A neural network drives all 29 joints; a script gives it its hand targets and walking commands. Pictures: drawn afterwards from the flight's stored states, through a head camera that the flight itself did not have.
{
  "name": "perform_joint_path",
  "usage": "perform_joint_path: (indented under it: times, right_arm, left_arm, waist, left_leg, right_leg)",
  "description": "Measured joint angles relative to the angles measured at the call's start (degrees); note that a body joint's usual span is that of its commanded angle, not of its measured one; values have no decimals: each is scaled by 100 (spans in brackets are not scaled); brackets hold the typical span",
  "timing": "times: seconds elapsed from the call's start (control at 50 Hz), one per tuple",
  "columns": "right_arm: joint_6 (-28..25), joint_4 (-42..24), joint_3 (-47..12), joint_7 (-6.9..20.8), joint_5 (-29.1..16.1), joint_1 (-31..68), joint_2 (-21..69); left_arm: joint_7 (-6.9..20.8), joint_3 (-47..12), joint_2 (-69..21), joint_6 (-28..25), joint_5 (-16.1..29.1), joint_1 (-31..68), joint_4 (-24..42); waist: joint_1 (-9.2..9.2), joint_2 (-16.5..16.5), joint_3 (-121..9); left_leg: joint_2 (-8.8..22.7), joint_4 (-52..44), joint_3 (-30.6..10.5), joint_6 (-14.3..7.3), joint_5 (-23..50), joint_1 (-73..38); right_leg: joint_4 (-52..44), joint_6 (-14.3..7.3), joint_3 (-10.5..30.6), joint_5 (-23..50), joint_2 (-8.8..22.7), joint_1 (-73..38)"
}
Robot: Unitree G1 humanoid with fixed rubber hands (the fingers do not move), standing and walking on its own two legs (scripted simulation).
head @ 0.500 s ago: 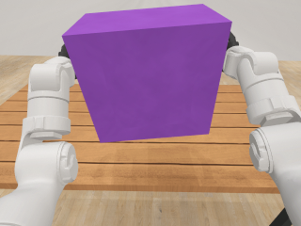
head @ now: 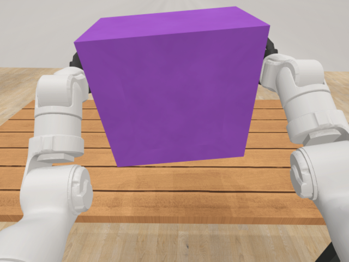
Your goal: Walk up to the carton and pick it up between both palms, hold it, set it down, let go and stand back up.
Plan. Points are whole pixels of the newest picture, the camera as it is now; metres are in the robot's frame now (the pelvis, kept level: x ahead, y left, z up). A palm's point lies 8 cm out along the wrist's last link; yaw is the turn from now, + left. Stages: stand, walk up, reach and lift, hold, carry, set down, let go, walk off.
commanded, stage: hold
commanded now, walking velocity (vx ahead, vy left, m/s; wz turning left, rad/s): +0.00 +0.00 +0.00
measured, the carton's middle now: (174, 89) +0.39 +0.00 +0.29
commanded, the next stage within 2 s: none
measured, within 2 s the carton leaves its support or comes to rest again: neither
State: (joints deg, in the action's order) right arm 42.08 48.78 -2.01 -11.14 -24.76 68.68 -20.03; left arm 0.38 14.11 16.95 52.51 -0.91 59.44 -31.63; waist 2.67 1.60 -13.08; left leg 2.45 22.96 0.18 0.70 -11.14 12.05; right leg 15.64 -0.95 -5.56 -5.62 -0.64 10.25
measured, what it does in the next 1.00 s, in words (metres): stands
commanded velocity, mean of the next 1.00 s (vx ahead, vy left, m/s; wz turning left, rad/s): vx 0.00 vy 0.00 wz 0.00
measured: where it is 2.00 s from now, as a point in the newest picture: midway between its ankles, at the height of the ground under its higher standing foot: outside the picture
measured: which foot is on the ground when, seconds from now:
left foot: down 0.00-1.00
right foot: down 0.00-1.00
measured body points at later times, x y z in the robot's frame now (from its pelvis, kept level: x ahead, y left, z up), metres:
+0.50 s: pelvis +0.00 +0.00 +0.00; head -0.09 +0.00 +0.44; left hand +0.39 +0.20 +0.33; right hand +0.39 -0.19 +0.34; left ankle +0.01 +0.12 -0.75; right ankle +0.03 -0.11 -0.75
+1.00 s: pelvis +0.00 +0.00 +0.00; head -0.09 +0.00 +0.44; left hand +0.39 +0.20 +0.33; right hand +0.39 -0.18 +0.34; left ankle +0.01 +0.12 -0.75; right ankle +0.03 -0.11 -0.75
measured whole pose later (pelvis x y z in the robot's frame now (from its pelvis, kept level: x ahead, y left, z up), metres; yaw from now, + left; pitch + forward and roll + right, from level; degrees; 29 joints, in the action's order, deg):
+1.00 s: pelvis +0.00 +0.00 +0.00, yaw +0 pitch +0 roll -1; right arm 42.2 50.3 -2.2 -11.5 -24.9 69.7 -19.8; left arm 0.6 13.1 18.2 51.2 0.1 60.9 -34.5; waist 2.7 1.4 -13.3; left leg 2.5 22.8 -0.3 0.9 -10.7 12.4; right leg 15.5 -1.2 -5.8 -5.4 -0.8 10.5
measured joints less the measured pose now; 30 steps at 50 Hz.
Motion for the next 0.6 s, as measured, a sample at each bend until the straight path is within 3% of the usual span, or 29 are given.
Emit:
perform_joint_path:
  times: [0.6]
  right_arm:
    - [16, 92, -2, -39, -3, 89, 31]
  left_arm:
    - [38, -84, 134, -93, 74, 158, -251]
  waist:
    - [5, -12, -20]
  left_leg:
    - [6, -9, -51, 24, 37, 39]
  right_leg:
    - [5, -26, -33, 12, -12, 30]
